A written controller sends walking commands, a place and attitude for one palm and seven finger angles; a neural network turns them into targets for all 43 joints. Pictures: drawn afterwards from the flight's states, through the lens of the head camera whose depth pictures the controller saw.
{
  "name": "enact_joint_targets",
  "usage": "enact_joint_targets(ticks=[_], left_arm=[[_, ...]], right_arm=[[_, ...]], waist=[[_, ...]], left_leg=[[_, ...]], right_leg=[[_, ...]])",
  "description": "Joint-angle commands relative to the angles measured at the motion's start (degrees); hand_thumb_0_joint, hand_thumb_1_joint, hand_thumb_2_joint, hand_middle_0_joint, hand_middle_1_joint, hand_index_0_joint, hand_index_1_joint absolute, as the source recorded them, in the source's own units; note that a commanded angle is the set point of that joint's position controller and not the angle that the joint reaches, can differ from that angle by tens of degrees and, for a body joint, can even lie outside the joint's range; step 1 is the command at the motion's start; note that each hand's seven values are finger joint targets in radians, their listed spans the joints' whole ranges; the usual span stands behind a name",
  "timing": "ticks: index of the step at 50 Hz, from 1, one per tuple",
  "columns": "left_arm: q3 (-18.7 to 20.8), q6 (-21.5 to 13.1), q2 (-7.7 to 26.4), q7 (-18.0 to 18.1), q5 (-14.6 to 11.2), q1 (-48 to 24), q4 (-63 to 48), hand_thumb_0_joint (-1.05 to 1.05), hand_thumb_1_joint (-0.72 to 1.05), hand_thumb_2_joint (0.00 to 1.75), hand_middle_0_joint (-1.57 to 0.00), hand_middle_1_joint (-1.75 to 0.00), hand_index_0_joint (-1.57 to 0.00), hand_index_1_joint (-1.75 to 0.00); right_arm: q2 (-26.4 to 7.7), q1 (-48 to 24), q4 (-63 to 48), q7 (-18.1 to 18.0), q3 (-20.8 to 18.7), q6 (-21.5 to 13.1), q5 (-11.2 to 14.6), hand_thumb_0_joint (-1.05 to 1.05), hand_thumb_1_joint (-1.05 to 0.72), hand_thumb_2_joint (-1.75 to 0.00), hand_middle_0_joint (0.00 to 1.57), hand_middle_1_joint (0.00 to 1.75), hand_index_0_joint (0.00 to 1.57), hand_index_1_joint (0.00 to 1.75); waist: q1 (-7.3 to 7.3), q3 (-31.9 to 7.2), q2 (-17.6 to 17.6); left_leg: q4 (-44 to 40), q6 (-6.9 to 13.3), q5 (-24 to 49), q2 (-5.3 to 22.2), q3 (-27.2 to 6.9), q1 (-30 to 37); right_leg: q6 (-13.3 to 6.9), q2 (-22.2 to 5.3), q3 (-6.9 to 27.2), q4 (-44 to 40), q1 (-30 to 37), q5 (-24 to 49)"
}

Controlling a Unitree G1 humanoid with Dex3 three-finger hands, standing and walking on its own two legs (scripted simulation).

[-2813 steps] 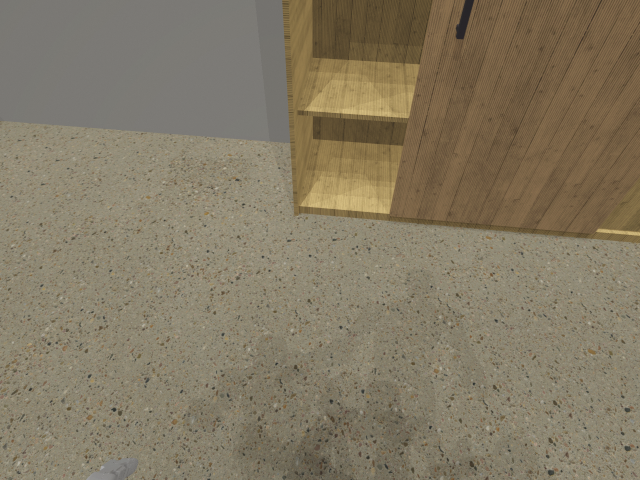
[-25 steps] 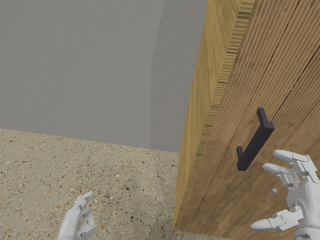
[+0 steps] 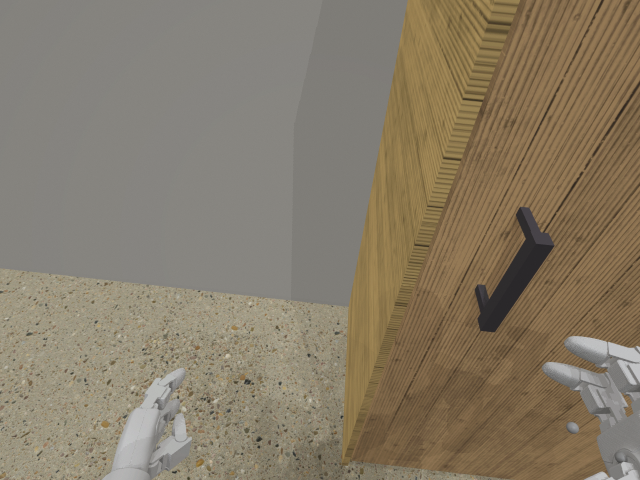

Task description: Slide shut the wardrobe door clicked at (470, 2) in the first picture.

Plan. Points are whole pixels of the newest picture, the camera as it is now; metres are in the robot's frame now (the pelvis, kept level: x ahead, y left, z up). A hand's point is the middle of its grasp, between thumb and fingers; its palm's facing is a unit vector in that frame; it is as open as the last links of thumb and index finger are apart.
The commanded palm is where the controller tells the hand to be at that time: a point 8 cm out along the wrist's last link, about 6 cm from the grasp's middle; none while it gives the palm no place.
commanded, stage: draw the hand back to the body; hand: right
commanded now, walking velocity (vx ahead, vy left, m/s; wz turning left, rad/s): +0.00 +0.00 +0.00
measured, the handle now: (505, 273) +0.32 -0.21 +0.15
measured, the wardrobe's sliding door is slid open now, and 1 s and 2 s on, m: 0.00 0.00 0.00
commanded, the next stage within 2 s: step back with the hand held close in 1.64 s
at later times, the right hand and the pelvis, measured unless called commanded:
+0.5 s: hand (584, 402) +0.17 -0.23 +0.14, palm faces +0.17 +0.98 -0.07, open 14.7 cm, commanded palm +0.12 -0.28 +0.16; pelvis +0.02 +0.00 +0.01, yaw +0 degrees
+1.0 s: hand (610, 355) +0.20 -0.26 +0.17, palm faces +0.38 +0.83 -0.41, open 11.4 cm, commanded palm +0.15 -0.30 +0.19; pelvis +0.02 -0.01 +0.03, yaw +2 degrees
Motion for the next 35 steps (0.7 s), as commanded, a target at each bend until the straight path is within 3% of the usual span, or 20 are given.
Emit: enact_joint_targets(ticks=[1, 3, 4, 6, 12, 14, 18, 23, 27, 28, 29, 30, 31, 33, 35], left_arm=[[2.8, -4.2, 6.6, 0.8, -0.5, -8.1, -9.3, 0.00, 0.90, 0.90, -0.20, -0.30, -0.20, -0.30], [2.8, -4.4, 6.7, 0.8, -0.6, -8.1, -9.5, 0.00, 0.90, 0.90, -0.20, -0.30, -0.20, -0.30], [2.9, -4.4, 7.2, 1.0, -1.5, -7.5, -9.6, 0.00, 0.90, 0.90, -0.20, -0.30, -0.20, -0.30], [2.7, -4.7, 6.8, 1.8, -1.9, -8.3, -10.6, 0.00, 0.90, 0.90, -0.20, -0.30, -0.20, -0.30], [2.3, -5.0, 6.3, 2.2, -2.0, -8.3, -9.9, 0.00, 0.90, 0.90, -0.20, -0.30, -0.20, -0.30], [2.3, -4.7, 6.3, 2.1, -2.1, -8.3, -10.0, 0.00, 0.90, 0.90, -0.20, -0.30, -0.20, -0.30], [2.1, -4.5, 6.3, 1.8, -2.1, -8.3, -10.8, 0.00, 0.90, 0.90, -0.20, -0.30, -0.20, -0.30], [1.8, -4.5, 6.3, 1.8, -2.2, -8.6, -10.8, 0.00, 0.90, 0.90, -0.20, -0.30, -0.20, -0.30], [1.6, -4.3, 6.5, 2.2, -2.2, -8.7, -10.2, 0.00, 0.90, 0.90, -0.20, -0.30, -0.20, -0.30], [1.4, -4.3, 6.3, 2.2, -2.3, -9.0, -10.4, 0.00, 0.90, 0.90, -0.20, -0.30, -0.20, -0.30], [2.2, -3.1, 5.4, 2.3, -0.1, -9.5, -11.4, 0.00, 0.90, 0.90, -0.20, -0.30, -0.20, -0.30], [2.1, -2.3, 4.7, 2.2, 0.4, -8.7, -10.7, 0.00, 0.90, 0.90, -0.20, -0.30, -0.20, -0.30], [2.0, -1.4, 4.3, 2.0, 0.5, -8.1, -10.2, 0.00, 0.90, 0.90, -0.20, -0.30, -0.20, -0.30], [2.4, -0.3, 4.6, 1.4, 0.8, -8.2, -10.0, 0.00, 0.90, 0.90, -0.20, -0.30, -0.20, -0.30], [2.6, 0.1, 4.9, 1.1, 1.2, -8.5, -10.0, 0.00, 0.90, 0.90, -0.20, -0.30, -0.20, -0.30]], right_arm=[[-8.6, -3.0, -11.7, 0.8, -6.6, -5.6, 1.7, 0.00, 0.55, -0.20, 0.25, 1.15, 0.25, 1.15], [-8.2, -2.7, -12.4, 1.4, -5.9, -6.1, 1.9, 0.00, 0.55, -0.20, 0.25, 1.15, 0.25, 1.15], [-10.5, -0.2, -10.6, 3.7, -4.9, -3.1, 1.1, 0.00, 0.55, -0.20, 0.25, 1.15, 0.25, 1.15], [-12.1, -4.2, -16.2, 5.1, -6.3, -1.0, 2.0, 0.00, 0.55, -0.20, 0.25, 1.15, 0.25, 1.15], [-11.1, -1.2, -12.7, 3.9, -9.8, 2.4, 3.8, 0.00, 0.55, -0.20, 0.25, 1.15, 0.25, 1.15], [-10.8, -1.4, -13.3, 3.9, -9.7, 3.5, 3.6, 0.00, 0.55, -0.20, 0.25, 1.15, 0.25, 1.15], [-10.9, -1.3, -15.2, 4.2, -9.3, 5.4, 3.5, 0.00, 0.55, -0.20, 0.25, 1.15, 0.25, 1.15], [-11.4, -4.2, -17.4, 4.4, -9.5, 5.9, 3.8, 0.00, 0.55, -0.20, 0.25, 1.15, 0.25, 1.15], [-13.0, -6.2, -17.1, 3.9, -11.0, 6.5, 3.5, 0.00, 0.41, -0.27, 0.25, 1.07, 0.25, 1.07], [-11.9, -7.1, -17.1, 4.1, -9.7, 6.7, 3.4, 0.00, 0.37, -0.29, 0.24, 1.04, 0.24, 1.04], [-22.3, -10.8, -22.4, -5.4, -13.7, 5.5, -7.3, 0.00, 0.33, -0.31, 0.24, 1.02, 0.24, 1.02], [-15.8, -6.9, -18.6, -8.8, -10.2, 5.6, -8.4, 0.00, 0.30, -0.32, 0.24, 1.00, 0.24, 1.00], [-12.8, -4.5, -16.3, -10.9, -7.1, 5.5, -10.4, 0.00, 0.26, -0.34, 0.24, 0.98, 0.24, 0.98], [-12.8, -4.3, -17.1, -13.2, -6.2, 4.3, -12.5, 0.00, 0.19, -0.37, 0.24, 0.94, 0.24, 0.94], [-14.1, -6.2, -18.9, -15.1, -6.4, 3.3, -14.2, 0.00, 0.12, -0.41, 0.24, 0.89, 0.24, 0.89]], waist=[[0.46, -1.0, 2.2], [0.73, -2.2, 3.0], [0.97, -3.5, 1.6], [0.51, -4.7, 0.9], [-0.78, -2.6, 3.6], [-0.81, -2.8, 1.7], [-0.77, -4.0, 1.8], [-0.43, -2.7, 0.5], [-0.57, -2.0, 0.5], [-0.32, -1.0, -0.4], [-1.43, 2.3, -1.8], [0.11, 4.0, -1.6], [0.54, 6.2, 0.7], [0.64, 5.3, 1.8], [0.57, 3.6, -0.5]], left_leg=[[-11.0, -2.9, 4.7, 3.7, -5.0, -8.3], [-10.6, -3.3, 6.4, 4.0, -5.5, -8.0], [-11.4, -3.3, 6.6, 4.2, -6.8, -6.3], [-11.7, -3.3, 8.9, 4.1, -6.1, -4.7], [-12.0, -3.6, 13.2, 3.1, -3.7, -3.7], [-11.8, -3.3, 13.9, 2.9, -2.9, -3.3], [-11.7, -3.5, 17.4, 2.8, -2.4, -2.2], [-12.9, -3.3, 16.1, 2.5, -2.1, -2.2], [-14.2, -2.8, 12.7, 2.1, -1.9, -2.0], [-14.6, -2.7, 11.2, 2.2, -1.7, -2.5], [-19.6, -2.0, 9.1, 3.4, -5.8, -1.3], [-21.0, -1.8, 6.5, 4.0, -5.1, -1.4], [-21.8, -2.1, 4.2, 4.0, -4.6, -2.3], [-23.3, -2.3, 2.7, 4.1, -4.6, -1.0], [-23.8, -2.3, 2.7, 4.2, -4.2, 0.8]], right_leg=[[-0.9, -0.9, 0.0, -4.8, 4.4, 0.9], [-1.0, -0.7, 0.0, -4.1, 4.5, 1.6], [-1.2, -1.1, 0.0, -4.7, 5.7, 1.5], [-1.4, -1.0, 0.2, -5.4, 7.5, 3.2], [-0.8, -1.1, 0.6, -7.4, 8.3, 5.5], [-0.7, -1.2, 0.1, -8.3, 9.2, 6.3], [-0.7, -1.2, -0.1, -8.9, 10.6, 8.6], [-0.7, -1.2, 0.0, -9.9, 11.5, 8.3], [-0.6, -1.2, 0.2, -10.9, 12.0, 6.7], [-0.6, -1.2, 0.2, -11.5, 12.0, 5.7], [-0.2, -1.2, -0.7, -13.1, 11.7, 4.1], [0.0, -1.1, -1.2, -13.1, 12.3, 3.0], [-0.3, -1.5, -1.4, -14.0, 13.0, 1.8], [-0.7, -1.7, -1.7, -15.3, 15.0, 1.3], [-0.8, -1.7, -2.0, -17.1, 16.7, 0.7]])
